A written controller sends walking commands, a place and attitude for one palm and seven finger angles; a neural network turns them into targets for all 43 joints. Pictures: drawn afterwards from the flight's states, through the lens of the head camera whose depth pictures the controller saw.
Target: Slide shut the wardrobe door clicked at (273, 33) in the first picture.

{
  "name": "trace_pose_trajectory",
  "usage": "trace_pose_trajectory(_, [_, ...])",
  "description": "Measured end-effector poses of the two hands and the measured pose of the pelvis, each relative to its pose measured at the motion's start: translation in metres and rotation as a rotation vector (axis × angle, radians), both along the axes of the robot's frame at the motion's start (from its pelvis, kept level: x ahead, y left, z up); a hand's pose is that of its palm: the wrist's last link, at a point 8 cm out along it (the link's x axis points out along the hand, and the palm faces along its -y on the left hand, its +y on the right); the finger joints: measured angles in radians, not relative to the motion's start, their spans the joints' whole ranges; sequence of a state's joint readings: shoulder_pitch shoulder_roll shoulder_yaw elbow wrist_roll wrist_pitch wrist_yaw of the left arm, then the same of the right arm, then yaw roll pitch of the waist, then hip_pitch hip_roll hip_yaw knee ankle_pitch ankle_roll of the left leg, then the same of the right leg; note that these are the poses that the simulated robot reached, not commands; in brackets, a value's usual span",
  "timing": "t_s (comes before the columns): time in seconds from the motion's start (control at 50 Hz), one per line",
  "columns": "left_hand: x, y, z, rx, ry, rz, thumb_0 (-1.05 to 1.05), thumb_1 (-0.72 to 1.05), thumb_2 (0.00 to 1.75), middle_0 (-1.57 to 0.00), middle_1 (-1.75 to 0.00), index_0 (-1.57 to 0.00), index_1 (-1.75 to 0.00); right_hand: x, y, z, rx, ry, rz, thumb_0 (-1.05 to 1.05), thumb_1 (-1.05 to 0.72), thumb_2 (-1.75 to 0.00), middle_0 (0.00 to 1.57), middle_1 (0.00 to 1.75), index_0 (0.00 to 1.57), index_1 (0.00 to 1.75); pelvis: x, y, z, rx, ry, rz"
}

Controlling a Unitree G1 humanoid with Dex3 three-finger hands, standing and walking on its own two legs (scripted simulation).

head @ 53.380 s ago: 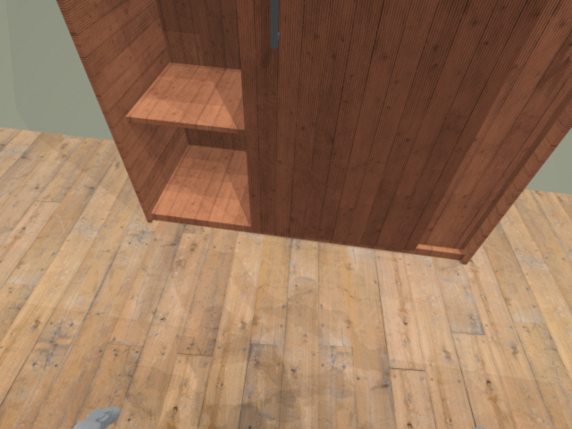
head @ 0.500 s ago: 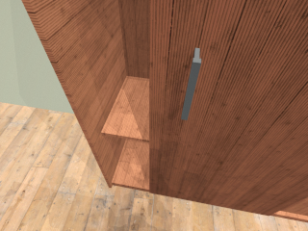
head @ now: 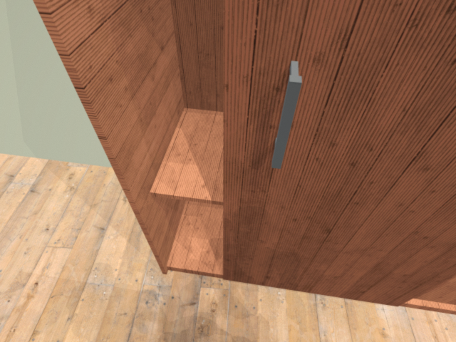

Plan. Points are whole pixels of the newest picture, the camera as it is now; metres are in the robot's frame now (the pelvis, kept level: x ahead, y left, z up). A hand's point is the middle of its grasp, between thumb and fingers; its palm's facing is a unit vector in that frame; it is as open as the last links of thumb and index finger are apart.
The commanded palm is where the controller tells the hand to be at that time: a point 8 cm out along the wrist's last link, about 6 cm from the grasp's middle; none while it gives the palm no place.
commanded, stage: shuffle to correct the standing spot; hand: right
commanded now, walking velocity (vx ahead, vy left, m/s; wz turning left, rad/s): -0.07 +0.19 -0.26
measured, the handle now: (284, 120) +0.42 -0.06 +0.19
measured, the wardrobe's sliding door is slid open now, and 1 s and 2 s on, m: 0.25 0.25 0.25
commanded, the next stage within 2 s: come to a stop and stand still in 0.50 s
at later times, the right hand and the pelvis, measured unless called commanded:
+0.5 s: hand out of the picture -0.06 -0.13 -0.18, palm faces +0.11 +0.97 -0.19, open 7.4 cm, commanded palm none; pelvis -0.05 +0.06 +0.00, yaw -4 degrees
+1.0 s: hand out of the picture -0.08 -0.05 -0.17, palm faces +0.15 +0.98 -0.17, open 7.3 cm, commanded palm none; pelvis -0.05 +0.11 +0.01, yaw -5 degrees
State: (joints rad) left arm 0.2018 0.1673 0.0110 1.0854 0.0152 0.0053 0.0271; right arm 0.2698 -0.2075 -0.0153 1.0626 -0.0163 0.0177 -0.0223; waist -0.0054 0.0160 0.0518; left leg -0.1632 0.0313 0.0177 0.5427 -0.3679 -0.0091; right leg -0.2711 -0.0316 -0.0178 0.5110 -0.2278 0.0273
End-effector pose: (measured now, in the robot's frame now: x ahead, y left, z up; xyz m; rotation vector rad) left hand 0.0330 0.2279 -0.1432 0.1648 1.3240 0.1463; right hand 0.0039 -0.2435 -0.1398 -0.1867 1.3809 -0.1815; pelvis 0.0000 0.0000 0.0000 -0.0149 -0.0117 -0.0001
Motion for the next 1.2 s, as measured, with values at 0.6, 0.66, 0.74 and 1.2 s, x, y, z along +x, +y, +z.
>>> trace_pose_trajectory(0.6, [-0.031,0.087,-0.006,0.042,0.008,-0.067,0.00,0.91,0.90,-0.20,-0.30,-0.20,-0.30,-0.086,0.081,-0.005,0.015,0.011,-0.116,0.00,-0.91,-0.90,0.20,0.30,0.20,0.30,-0.057,0.075,-0.009,0.040,0.021,-0.091])
trace_pose_trajectory(0.66, [-0.031,0.095,0.002,0.061,-0.002,-0.070,0.01,0.91,0.90,-0.20,-0.30,-0.20,-0.30,-0.088,0.091,-0.008,0.028,-0.002,-0.128,0.00,-0.91,-0.90,0.20,0.30,0.20,0.30,-0.057,0.080,-0.006,0.041,0.022,-0.095])
trace_pose_trajectory(0.74, [-0.034,0.095,0.007,0.073,-0.039,-0.081,0.00,0.91,0.90,-0.20,-0.30,-0.20,-0.30,-0.085,0.104,-0.022,0.072,-0.017,-0.132,0.00,-0.91,-0.90,0.20,0.30,0.20,0.30,-0.056,0.086,-0.010,0.041,0.011,-0.094])
trace_pose_trajectory(1.2, [-0.056,0.100,0.002,-0.030,0.083,-0.086,0.01,0.92,0.90,-0.20,-0.30,-0.20,-0.30,-0.087,0.143,0.004,0.054,0.031,-0.137,0.00,-0.91,-0.90,0.20,0.30,0.20,0.30,-0.038,0.113,0.008,0.005,0.007,-0.089])
